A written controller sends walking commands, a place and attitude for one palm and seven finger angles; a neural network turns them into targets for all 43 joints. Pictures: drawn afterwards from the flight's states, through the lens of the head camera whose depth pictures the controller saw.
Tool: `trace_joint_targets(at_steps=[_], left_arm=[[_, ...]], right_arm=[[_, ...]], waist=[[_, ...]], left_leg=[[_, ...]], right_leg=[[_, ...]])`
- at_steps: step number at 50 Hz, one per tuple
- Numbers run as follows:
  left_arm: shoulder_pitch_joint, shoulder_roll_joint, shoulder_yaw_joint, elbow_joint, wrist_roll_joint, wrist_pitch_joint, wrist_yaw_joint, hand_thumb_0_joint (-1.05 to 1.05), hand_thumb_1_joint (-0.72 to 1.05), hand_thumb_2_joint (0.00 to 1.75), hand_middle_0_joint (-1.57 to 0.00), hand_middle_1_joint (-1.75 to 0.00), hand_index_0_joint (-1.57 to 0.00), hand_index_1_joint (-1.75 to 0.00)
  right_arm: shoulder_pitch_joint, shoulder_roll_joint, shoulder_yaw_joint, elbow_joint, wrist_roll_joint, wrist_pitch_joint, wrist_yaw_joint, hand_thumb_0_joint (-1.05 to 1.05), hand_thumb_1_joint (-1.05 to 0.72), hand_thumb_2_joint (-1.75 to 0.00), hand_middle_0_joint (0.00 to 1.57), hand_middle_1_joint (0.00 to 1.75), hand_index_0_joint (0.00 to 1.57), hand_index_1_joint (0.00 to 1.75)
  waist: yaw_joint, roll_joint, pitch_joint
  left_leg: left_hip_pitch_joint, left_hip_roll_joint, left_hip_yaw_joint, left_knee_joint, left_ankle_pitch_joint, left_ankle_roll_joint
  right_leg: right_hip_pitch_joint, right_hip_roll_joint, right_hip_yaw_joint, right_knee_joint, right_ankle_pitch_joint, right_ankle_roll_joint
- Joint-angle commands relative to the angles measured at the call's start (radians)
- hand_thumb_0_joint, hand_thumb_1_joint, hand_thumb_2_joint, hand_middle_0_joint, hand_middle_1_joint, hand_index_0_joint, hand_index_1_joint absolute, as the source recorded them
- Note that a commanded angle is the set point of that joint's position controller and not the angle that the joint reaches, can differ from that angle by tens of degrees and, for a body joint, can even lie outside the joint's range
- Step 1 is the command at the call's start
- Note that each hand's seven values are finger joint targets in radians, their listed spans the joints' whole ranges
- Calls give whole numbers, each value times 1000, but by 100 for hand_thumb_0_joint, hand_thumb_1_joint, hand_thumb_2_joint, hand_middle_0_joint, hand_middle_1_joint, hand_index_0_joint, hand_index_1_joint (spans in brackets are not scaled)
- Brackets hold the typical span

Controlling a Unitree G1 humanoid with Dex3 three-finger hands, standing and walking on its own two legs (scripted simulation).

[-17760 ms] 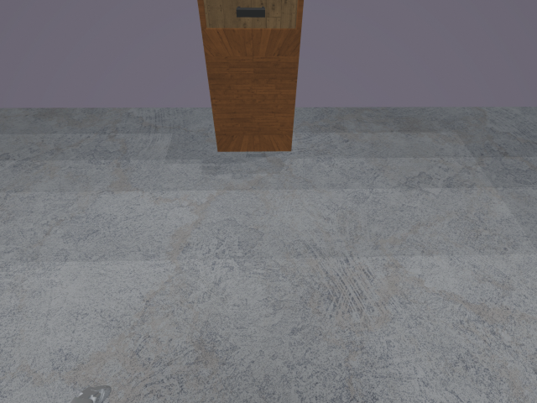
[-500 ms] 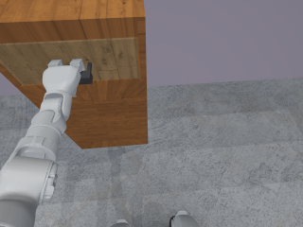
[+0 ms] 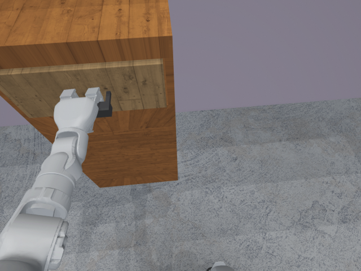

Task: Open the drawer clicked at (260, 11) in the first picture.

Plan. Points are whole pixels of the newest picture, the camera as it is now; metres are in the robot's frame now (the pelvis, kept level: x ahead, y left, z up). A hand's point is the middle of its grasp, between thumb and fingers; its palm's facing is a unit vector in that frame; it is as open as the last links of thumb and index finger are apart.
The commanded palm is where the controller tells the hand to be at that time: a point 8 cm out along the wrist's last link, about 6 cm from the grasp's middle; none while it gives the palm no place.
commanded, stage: pull the drawer open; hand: left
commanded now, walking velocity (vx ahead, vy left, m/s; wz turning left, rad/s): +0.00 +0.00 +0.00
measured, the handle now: (87, 103) +0.50 +0.22 +0.03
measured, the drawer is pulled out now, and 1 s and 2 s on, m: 0.01 0.11 0.24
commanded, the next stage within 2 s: none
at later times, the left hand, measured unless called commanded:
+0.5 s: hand (85, 133) +0.43 +0.22 +0.01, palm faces -0.05 +0.00 -1.00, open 6.1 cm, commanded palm +0.40 +0.22 +0.06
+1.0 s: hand (82, 163) +0.35 +0.21 +0.01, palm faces +0.02 -0.05 -1.00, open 6.1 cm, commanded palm +0.30 +0.22 +0.06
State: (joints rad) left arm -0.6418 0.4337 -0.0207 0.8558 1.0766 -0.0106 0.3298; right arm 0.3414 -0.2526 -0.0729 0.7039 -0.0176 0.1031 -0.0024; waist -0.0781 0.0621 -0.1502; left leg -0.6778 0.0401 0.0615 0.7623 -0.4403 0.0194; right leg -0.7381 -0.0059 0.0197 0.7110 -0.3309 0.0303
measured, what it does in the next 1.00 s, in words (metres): stands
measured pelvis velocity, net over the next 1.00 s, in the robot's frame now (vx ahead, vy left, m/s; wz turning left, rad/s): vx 0.00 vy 0.00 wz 0.00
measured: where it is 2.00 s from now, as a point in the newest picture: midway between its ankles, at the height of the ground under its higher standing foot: outside the picture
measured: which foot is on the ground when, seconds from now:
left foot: down 0.00-1.00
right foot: down 0.00-1.00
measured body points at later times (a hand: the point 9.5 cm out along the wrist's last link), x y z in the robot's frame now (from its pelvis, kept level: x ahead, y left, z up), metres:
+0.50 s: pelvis -0.01 -0.01 +0.00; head +0.09 -0.02 +0.44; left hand +0.42 +0.22 +0.06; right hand +0.09 -0.27 -0.14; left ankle -0.06 +0.10 -0.71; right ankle -0.01 -0.14 -0.71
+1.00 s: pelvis +0.00 +0.00 +0.01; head +0.07 -0.02 +0.45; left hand +0.34 +0.21 +0.06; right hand +0.09 -0.27 -0.12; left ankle -0.06 +0.10 -0.71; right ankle -0.01 -0.14 -0.71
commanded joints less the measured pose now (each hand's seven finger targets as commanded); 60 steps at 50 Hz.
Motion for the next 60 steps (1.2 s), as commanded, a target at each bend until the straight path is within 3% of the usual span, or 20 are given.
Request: trace_joint_targets(at_steps=[1, 5, 9, 11, 12, 14, 17, 20, 22, 25, 28, 31, 35, 40, 43, 48, 52, 53, 56, 60], left_arm=[[-93, 170, 43, -193, -15, 6, 6, 0, 90, 90, -40, -135, -40, -135], [-18, 158, 42, -228, -12, 31, 12, 0, 90, 90, -40, -135, -40, -135], [21, 124, 23, -335, -14, 51, 17, 0, 90, 90, -40, -135, -40, -135], [-296, 145, -10, -264, 12, 51, 31, 0, 90, 90, -40, -135, -40, -135], [-329, 124, -27, -247, 15, 47, 34, 0, 90, 90, -40, -135, -40, -135], [-260, 179, 31, -156, 27, 52, 40, 0, 90, 90, -40, -135, -40, -135], [-355, 137, -12, -166, 31, 44, 38, 0, 90, 90, -40, -135, -40, -135], [-353, 139, -9, -90, 27, 40, 34, 0, 90, 90, -40, -135, -40, -135], [-376, 186, 24, -78, 24, 25, 29, 0, 90, 90, -40, -135, -40, -135], [-375, 165, 7, -36, 16, 4, 24, 0, 90, 90, -40, -135, -40, -135], [-256, 215, 63, -45, 8, -24, 14, 0, 90, 90, -40, -135, -40, -135], [-150, 133, 10, -95, -7, -43, 4, 0, 90, 90, -40, -135, -40, -135], [37, 156, 54, -225, -22, -52, 13, 0, 90, 90, -40, -135, -40, -135], [212, 128, 53, -389, -31, -18, 39, 0, 90, 90, -40, -135, -40, -135], [261, 102, 34, -499, -27, 19, 62, 0, 90, 90, -40, -135, -40, -135], [355, 63, 10, -578, -24, 97, 80, 0, 90, 90, -40, -135, -40, -135], [441, 40, -8, -677, -28, 133, 75, 0, 90, 90, -40, -135, -40, -135], [462, 3, -39, -691, -33, 137, 71, 0, 90, 90, -40, -135, -40, -135], [538, 28, -6, -727, -33, 138, 63, 0, 90, 90, -40, -135, -40, -135], [630, -4, -31, -782, -23, 125, 59, 0, 90, 90, -40, -135, -40, -135]], right_arm=[[73, -156, -56, -93, 6, -18, -7, 0, -90, -90, 20, 30, 20, 30], [45, -156, -52, -100, 6, -17, -7, 0, -90, -90, 20, 30, 20, 30], [23, -148, -52, -121, 9, -19, -2, 0, -90, -90, 20, 30, 20, 30], [42, -160, -48, -72, 8, -15, -17, 0, -90, -90, 20, 30, 20, 30], [51, -153, -52, -64, 2, -18, -19, 0, -90, -90, 20, 30, 20, 30], [58, -155, -50, -58, -2, -17, -22, 0, -90, -90, 20, 30, 20, 30], [62, -144, -53, -57, -8, -15, -24, 0, -90, -90, 20, 30, 20, 30], [57, -142, -49, -49, -10, -13, -26, 0, -90, -90, 20, 30, 20, 30], [55, -145, -46, -53, -10, -12, -33, 0, -90, -90, 20, 30, 20, 30], [54, -140, -44, -58, -7, -16, -37, 0, -90, -90, 20, 30, 20, 30], [49, -142, -42, -76, -8, -16, -39, 0, -90, -90, 20, 30, 20, 30], [23, -133, -43, -103, 1, -23, -38, 0, -90, -90, 20, 30, 20, 30], [-1, -135, -48, -132, 9, -30, -30, 0, -90, -90, 20, 30, 20, 30], [-41, -142, -51, -144, 20, -43, -24, 0, -90, -90, 20, 30, 20, 30], [-66, -141, -51, -151, 21, -50, -18, 0, -90, -90, 20, 30, 20, 30], [-112, -140, -43, -157, 21, -57, -15, 0, -90, -90, 20, 30, 20, 30], [-160, -134, -32, -180, 20, -60, -11, 0, -90, -90, 20, 30, 20, 30], [-171, -125, -28, -185, 19, -62, -10, 0, -90, -90, 20, 30, 20, 30], [-201, -119, -17, -199, 17, -65, -11, 0, -90, -90, 20, 30, 20, 30], [-245, -102, -3, -219, 11, -71, -8, 0, -90, -90, 20, 30, 20, 30]], waist=[[45, -48, -395], [52, -58, -355], [60, -17, -387], [-19, -28, -304], [-28, -23, -292], [9, -31, -332], [-1, -2, -403], [-4, -21, -372], [1, -56, -384], [-6, -68, -363], [40, -89, -410], [50, -81, -382], [88, -86, -397], [87, -87, -331], [87, -28, -315], [88, -45, -274], [103, -34, -290], [100, -41, -275], [116, -65, -253], [129, -54, -211]], left_leg=[[227, -32, -22, -42, 724, 16], [239, -29, -23, -49, 756, 14], [300, -25, -34, -47, 833, 8], [283, -25, -45, -39, 735, 2], [283, -27, -44, -35, 722, 3], [275, -36, -35, -32, 721, 2], [294, -43, -37, -16, 754, 0], [254, -49, -31, -15, 678, 3], [212, -57, -27, -19, 624, 7], [180, -64, -19, -24, 535, 11], [156, -67, -12, -36, 530, 16], [148, -67, 1, -54, 483, 17], [149, -61, 3, -75, 509, 20], [189, -50, -1, -94, 552, 14], [251, -39, -11, -101, 609, 7], [301, -31, -27, -111, 652, -2], [345, -29, -36, -112, 702, -9], [351, -30, -35, -112, 689, -9], [344, -34, -36, -118, 672, -11], [350, -40, -33, -113, 672, -14]], right_leg=[[348, 47, -52, -15, 526, -57], [352, 47, -59, -21, 538, -57], [354, 45, -63, -16, 553, -57], [250, 50, -72, -21, 480, -53], [228, 51, -74, -22, 459, -56], [263, 48, -69, -12, 471, -60], [273, 45, -64, 0, 504, -61], [271, 44, -65, -1, 484, -59], [308, 40, -55, -2, 489, -60], [303, 39, -51, -8, 459, -57], [377, 34, -39, -2, 490, -58], [388, 35, -36, -22, 473, -59], [443, 36, -27, -29, 500, -62], [423, 43, -39, -45, 488, -61], [391, 45, -53, -47, 453, -65], [377, 47, -68, -52, 435, -64], [397, 43, -71, -49, 451, -66], [395, 40, -74, -51, 452, -62], [409, 40, -74, -48, 454, -63], [411, 39, -73, -45, 467, -64]])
